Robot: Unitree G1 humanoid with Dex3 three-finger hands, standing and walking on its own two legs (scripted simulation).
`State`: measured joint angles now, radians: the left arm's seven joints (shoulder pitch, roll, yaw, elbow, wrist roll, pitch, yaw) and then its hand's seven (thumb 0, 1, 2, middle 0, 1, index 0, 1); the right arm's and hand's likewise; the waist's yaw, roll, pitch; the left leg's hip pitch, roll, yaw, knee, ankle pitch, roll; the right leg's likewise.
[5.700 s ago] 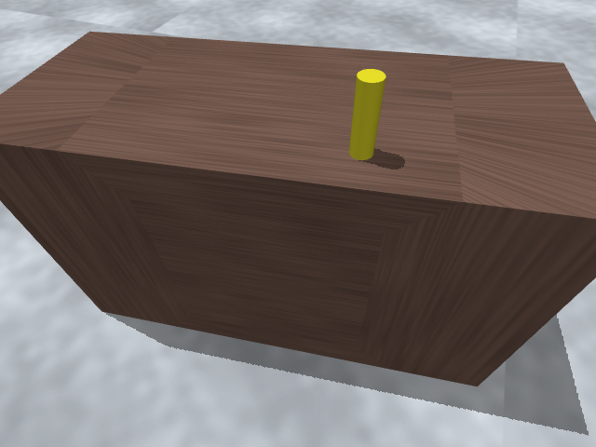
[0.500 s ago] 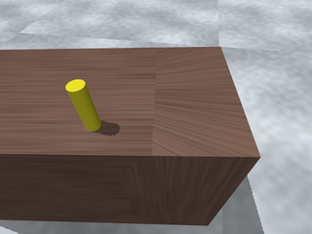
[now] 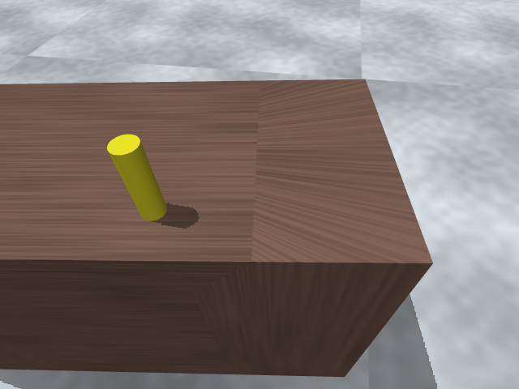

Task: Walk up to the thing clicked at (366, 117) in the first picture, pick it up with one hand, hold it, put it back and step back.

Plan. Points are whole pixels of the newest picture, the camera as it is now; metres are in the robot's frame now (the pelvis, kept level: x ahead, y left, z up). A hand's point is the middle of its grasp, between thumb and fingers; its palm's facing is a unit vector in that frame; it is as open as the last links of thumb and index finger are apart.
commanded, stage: stand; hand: left
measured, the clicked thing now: (140, 181) +0.42 +0.23 +0.10
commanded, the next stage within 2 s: rise first in 0.06 s
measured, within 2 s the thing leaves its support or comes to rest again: neither
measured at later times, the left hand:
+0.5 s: hand (127, 370) +0.18 +0.25 -0.10, palm faces +0.18 -0.93 -0.31, open 13.2 cm
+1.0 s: hand (91, 328) +0.20 +0.25 +0.05, palm faces +0.22 -0.91 -0.35, open 17.4 cm
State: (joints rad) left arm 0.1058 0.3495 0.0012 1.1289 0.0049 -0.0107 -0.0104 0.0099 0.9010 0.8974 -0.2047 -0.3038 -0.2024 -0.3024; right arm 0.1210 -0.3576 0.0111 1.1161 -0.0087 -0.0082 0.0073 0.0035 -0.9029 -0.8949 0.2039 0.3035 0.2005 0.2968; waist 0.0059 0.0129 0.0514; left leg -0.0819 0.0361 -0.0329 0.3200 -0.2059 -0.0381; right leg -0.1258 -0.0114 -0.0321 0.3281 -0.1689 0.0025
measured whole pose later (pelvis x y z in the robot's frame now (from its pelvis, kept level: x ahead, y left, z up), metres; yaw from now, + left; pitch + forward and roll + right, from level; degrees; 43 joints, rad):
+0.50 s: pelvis +0.00 +0.01 -0.01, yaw -1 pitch +2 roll +0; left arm 0.16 0.28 0.12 0.66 -0.05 -0.08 0.06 0.01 0.22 0.28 -0.09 -0.09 -0.09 -0.08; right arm 0.12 -0.26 -0.11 0.79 0.05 -0.08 -0.06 0.00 -0.21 -0.29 0.07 0.08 0.06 0.07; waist 0.02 0.01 0.00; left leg -0.22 0.02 -0.01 0.44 -0.26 -0.02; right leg -0.27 -0.02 -0.01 0.44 -0.21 0.02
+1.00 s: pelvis +0.01 +0.02 -0.01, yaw -1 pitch -3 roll +0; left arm 0.48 0.29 0.17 -0.13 -0.05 -0.13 0.03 -0.01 -0.52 0.00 -0.06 -0.05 -0.06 -0.04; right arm 0.27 -0.21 -0.10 0.59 0.02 -0.09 -0.03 -0.01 0.48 -0.02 0.06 0.05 0.05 0.05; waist 0.05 0.05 0.03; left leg -0.10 0.01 -0.01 0.42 -0.28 -0.01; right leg -0.14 -0.03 -0.01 0.40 -0.22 0.03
